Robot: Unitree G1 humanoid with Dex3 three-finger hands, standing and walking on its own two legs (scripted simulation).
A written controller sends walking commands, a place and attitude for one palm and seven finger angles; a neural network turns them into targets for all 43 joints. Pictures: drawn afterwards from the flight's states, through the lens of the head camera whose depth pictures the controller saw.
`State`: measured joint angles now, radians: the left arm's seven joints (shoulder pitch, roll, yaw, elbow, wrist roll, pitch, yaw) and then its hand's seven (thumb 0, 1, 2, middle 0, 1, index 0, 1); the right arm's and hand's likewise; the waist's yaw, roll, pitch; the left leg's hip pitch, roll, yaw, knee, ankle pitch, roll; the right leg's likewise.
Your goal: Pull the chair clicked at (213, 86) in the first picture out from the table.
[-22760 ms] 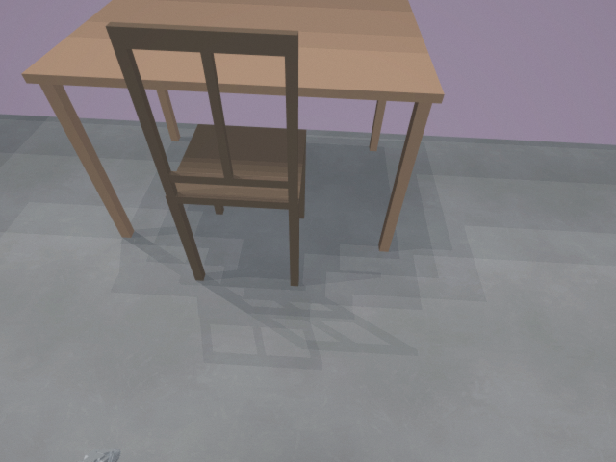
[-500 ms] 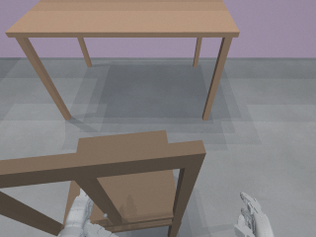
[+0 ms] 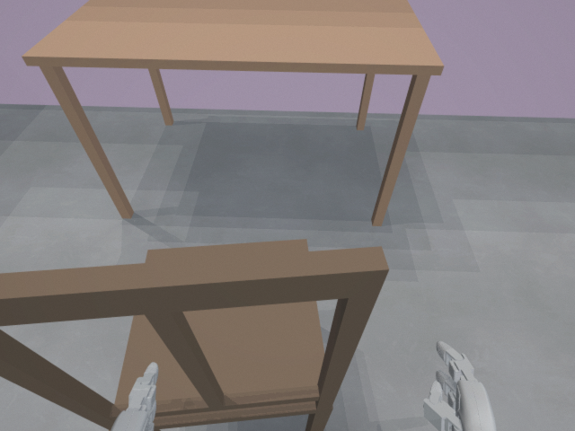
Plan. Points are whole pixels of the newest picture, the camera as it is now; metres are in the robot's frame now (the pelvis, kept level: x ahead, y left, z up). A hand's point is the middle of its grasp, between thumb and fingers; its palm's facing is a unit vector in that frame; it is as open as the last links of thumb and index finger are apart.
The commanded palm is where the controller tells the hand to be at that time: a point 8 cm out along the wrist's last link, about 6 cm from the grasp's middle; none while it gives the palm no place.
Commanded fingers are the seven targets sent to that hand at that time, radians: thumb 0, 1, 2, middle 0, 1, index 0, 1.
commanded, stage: draw the fingers out of the gap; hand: left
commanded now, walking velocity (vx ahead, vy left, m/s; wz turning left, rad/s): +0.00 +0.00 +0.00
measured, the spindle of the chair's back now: (196, 366) +0.21 +0.14 +0.01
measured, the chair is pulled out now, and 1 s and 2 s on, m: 0.65 0.65 0.65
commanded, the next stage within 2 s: draw the hand back to the body in 0.28 s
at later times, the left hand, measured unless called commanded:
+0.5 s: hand out of the picture +0.07 +0.14 +0.00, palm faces +0.13 -0.99 -0.07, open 17.5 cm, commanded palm +0.03 +0.21 +0.03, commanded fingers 0.00 -0.55 0.20 0.00 0.00 0.00 0.00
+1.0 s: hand out of the picture +0.11 +0.20 +0.09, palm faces +0.14 -0.94 -0.30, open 16.9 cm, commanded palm +0.07 +0.25 +0.13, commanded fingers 0.00 -0.15 0.39 -0.05 -0.08 -0.05 -0.08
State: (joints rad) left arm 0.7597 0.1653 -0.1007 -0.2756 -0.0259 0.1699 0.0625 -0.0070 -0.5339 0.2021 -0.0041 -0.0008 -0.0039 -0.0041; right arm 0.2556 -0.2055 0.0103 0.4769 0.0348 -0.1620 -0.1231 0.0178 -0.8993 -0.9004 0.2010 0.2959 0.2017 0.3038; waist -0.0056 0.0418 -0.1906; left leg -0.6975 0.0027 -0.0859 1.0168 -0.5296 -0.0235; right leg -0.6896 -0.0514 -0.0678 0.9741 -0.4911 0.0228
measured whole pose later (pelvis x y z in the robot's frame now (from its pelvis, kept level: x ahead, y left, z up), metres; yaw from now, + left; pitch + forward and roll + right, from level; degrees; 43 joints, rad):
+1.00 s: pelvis -0.02 +0.00 +0.01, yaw -1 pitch +6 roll -3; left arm 0.83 0.31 0.13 -0.49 -0.10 -0.10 0.00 -0.01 -0.43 0.25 -0.02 -0.02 -0.02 -0.03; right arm 0.23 -0.17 0.01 0.54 0.07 -0.20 -0.13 0.02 -0.90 -0.90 0.20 0.30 0.20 0.30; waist 0.05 0.06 -0.14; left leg -0.59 0.03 -0.08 0.99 -0.50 -0.03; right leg -0.57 -0.03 -0.07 0.92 -0.44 0.02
